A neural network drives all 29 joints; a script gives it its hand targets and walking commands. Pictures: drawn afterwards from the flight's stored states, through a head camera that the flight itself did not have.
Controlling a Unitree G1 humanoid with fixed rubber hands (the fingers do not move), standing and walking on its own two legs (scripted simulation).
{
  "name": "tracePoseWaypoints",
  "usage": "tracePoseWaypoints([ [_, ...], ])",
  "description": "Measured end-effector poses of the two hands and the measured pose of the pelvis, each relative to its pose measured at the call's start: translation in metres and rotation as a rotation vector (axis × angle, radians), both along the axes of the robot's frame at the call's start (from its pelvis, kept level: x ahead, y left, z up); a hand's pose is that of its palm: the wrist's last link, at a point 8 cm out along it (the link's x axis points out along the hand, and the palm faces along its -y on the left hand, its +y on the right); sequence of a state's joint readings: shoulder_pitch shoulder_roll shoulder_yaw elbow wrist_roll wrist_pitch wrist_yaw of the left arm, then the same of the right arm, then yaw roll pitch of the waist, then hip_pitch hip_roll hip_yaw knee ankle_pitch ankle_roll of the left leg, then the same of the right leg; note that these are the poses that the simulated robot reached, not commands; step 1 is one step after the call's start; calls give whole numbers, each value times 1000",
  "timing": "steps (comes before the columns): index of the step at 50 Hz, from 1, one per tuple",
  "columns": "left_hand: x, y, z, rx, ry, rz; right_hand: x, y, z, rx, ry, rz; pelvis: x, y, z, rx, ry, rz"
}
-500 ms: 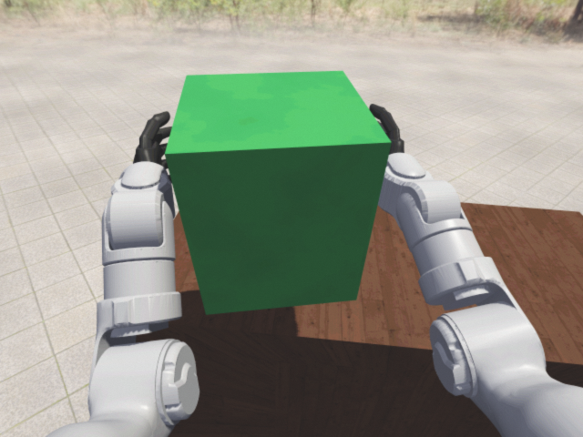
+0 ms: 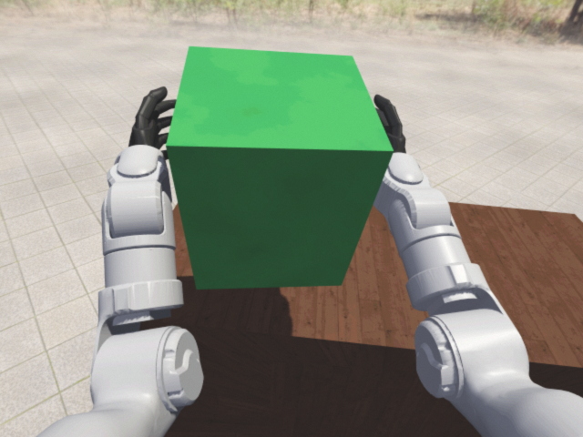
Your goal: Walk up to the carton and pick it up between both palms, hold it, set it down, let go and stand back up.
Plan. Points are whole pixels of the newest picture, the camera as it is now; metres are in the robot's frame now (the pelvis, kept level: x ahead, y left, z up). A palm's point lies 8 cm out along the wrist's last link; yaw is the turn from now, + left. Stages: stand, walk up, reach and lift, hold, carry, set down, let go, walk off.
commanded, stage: set down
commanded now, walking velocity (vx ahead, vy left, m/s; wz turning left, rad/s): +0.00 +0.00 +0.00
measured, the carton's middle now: (271, 176) +0.39 +0.01 +0.23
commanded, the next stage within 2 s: none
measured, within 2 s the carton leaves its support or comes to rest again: neither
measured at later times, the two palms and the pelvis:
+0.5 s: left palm (166, 189) +0.39 +0.15 +0.21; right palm (379, 201) +0.38 -0.15 +0.19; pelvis +0.00 +0.00 +0.00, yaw +1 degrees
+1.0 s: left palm (169, 206) +0.40 +0.16 +0.17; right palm (372, 213) +0.38 -0.14 +0.16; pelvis +0.00 +0.00 +0.00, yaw +0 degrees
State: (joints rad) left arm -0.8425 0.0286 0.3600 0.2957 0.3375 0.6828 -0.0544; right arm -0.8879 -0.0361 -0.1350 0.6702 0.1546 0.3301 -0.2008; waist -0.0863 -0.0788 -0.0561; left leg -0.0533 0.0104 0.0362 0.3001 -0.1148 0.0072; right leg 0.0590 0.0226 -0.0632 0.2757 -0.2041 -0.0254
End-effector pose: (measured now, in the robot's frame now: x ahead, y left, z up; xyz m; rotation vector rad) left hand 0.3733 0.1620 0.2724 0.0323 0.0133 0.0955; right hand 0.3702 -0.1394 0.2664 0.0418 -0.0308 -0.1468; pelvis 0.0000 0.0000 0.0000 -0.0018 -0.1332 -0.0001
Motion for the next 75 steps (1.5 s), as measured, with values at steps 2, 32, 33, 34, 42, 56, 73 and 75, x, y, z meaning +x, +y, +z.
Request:
tracePoseWaypoints([
  [2, 2, 1, 1, 19, -17, -2, 2, 1, -4, -11, -18, -2, 2, 0, 0, 2, -14, 1],
  [32, 23, -8, -58, 55, 80, -39, 12, -7, -73, -39, 45, -39, 4, 3, 0, 1, -8, 1],
  [33, 24, -7, -59, 56, 86, -38, 12, -6, -74, -38, 49, -37, 5, 4, 0, 1, -11, 1],
  [34, 25, -6, -61, 56, 94, -39, 13, -5, -76, -36, 55, -36, 5, 4, 0, 2, -14, 1],
  [42, 24, 1, -88, 42, 116, -39, 13, 1, -93, -48, 67, -34, 6, 5, 0, -2, -5, 12],
  [56, 35, -12, -102, 35, 156, -63, 16, -11, -103, -41, 99, -62, 5, 4, 1, -1, 34, -5],
  [73, 50, -10, -134, 17, 197, -71, 29, -8, -128, -43, 135, -65, 16, 3, 2, 4, 80, -12],
  [75, 52, -10, -137, 23, 197, -74, 30, -8, -130, -45, 136, -67, 18, 4, 2, 2, 86, -11],
])
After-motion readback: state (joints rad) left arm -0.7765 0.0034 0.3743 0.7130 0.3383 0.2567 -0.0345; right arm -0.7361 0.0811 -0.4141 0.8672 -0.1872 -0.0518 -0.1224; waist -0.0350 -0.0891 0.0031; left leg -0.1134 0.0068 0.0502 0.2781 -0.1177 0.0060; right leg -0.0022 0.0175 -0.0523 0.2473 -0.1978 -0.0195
